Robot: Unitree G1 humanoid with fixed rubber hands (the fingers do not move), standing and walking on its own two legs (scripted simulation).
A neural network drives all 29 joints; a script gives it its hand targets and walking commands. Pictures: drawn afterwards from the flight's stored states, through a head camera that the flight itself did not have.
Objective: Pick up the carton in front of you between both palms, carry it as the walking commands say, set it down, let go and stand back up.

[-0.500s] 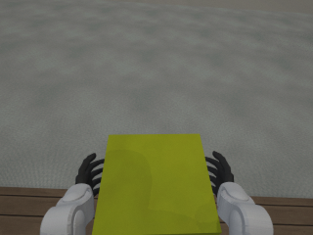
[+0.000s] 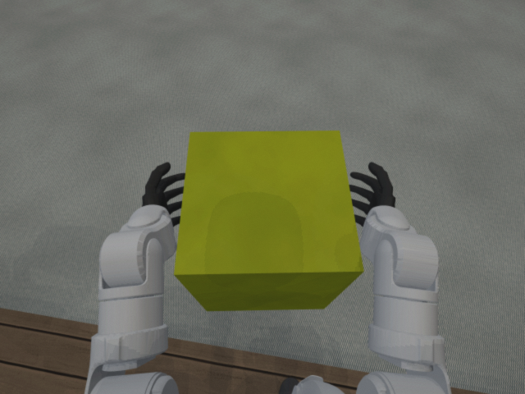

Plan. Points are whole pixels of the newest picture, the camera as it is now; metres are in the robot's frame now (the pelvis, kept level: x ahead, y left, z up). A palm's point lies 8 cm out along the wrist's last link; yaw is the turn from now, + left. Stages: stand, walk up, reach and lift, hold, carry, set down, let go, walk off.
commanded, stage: carry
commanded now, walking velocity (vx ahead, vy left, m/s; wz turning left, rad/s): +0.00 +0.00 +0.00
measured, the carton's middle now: (265, 231) +0.36 +0.02 +0.02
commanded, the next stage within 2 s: none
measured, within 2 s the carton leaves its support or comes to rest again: neither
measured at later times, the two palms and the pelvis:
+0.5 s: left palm (181, 159) +0.41 +0.14 +0.13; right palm (400, 161) +0.42 -0.17 +0.13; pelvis +0.09 -0.01 +0.02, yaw -1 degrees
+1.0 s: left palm (156, 171) +0.39 +0.17 +0.13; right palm (381, 173) +0.39 -0.14 +0.14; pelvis +0.07 +0.02 +0.02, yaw -1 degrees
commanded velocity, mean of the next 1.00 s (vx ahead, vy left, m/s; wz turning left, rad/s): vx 0.00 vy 0.00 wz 0.00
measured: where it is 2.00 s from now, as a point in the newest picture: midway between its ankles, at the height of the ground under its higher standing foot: outside the picture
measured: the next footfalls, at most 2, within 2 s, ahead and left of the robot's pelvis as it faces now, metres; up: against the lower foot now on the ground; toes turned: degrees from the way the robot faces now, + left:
left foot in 0.24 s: +0.10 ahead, +0.12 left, +0.00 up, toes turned +3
